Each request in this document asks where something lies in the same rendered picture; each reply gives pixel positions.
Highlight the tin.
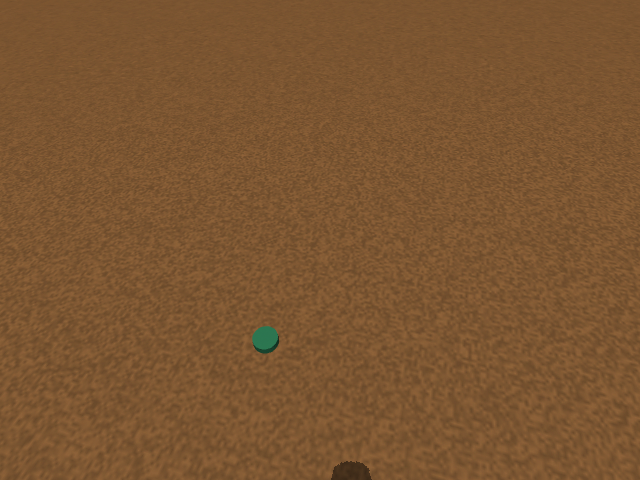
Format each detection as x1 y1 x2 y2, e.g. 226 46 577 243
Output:
252 326 279 353

